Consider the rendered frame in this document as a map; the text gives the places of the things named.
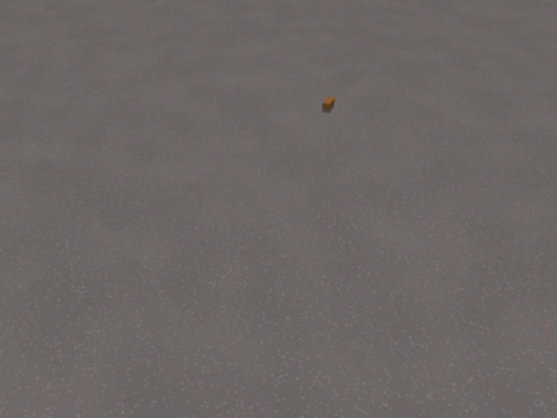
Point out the small box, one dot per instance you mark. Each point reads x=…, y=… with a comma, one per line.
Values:
x=328, y=103

